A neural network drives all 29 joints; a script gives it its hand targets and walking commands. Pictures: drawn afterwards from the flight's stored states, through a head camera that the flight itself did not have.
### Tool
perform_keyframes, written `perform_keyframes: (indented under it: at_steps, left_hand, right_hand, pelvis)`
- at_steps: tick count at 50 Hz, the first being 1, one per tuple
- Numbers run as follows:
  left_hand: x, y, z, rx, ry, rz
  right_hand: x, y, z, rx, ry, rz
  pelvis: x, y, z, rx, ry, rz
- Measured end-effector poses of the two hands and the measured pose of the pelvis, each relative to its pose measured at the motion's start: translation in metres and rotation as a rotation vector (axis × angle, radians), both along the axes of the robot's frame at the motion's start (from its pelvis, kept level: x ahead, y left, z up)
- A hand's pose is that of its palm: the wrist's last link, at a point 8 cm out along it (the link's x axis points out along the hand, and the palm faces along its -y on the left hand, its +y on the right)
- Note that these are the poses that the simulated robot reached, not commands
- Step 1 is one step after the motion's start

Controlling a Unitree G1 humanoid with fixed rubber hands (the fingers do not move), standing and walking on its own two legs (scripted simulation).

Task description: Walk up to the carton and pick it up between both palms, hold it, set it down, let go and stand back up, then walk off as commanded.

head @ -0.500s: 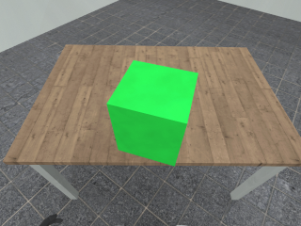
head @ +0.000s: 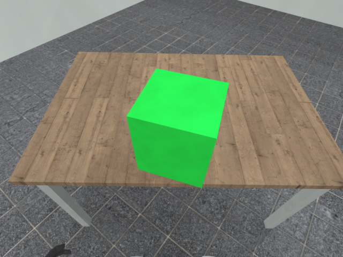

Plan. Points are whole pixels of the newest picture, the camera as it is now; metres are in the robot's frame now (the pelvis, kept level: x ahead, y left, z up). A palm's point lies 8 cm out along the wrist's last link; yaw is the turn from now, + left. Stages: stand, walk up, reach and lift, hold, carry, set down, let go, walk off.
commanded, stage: reach and lift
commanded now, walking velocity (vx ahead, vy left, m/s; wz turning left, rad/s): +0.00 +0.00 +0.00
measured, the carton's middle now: (179, 129) +0.46 +0.00 +0.00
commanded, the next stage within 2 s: none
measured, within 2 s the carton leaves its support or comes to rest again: neither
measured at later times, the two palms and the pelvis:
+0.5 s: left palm out of the picture +0.13 +0.27 -0.07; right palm out of the picture +0.09 -0.28 -0.06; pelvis -0.04 +0.01 +0.01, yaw -1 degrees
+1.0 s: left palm (35, 252) +0.14 +0.30 -0.02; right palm out of the picture +0.07 -0.18 -0.02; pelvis -0.07 +0.07 +0.02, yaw -3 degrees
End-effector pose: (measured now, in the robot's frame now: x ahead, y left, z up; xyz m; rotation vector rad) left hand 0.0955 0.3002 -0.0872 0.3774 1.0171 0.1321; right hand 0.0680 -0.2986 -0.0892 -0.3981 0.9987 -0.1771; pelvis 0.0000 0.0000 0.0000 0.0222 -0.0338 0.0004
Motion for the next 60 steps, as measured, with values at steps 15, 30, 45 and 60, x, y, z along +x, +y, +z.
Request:
perform_keyframes:
  at_steps: [15,30,45,60]
  left_hand:
    - [0.050,-0.043,0.005,-0.064,0.001,0.020]
    - [0.035,-0.025,0.030,-0.120,-0.172,-0.016]
    - [0.043,0.005,0.060,-0.163,-0.350,-0.097]
    - [0.052,0.007,0.068,-0.320,-0.479,-0.095]
  right_hand:
    - [0.026,-0.021,0.012,-0.013,-0.182,-0.019]
    - [0.025,0.057,0.045,0.064,-0.385,-0.036]
    - [0.013,0.114,0.070,0.117,-0.446,-0.065]
    - [0.012,0.143,0.102,0.132,-0.624,-0.170]
  pelvis:
    - [-0.017,-0.007,0.000,-0.011,-0.022,-0.018]
    - [-0.053,0.017,0.013,-0.032,-0.060,-0.011]
    - [-0.069,0.067,0.022,-0.116,-0.083,-0.033]
    - [-0.074,0.091,0.023,-0.083,-0.081,-0.042]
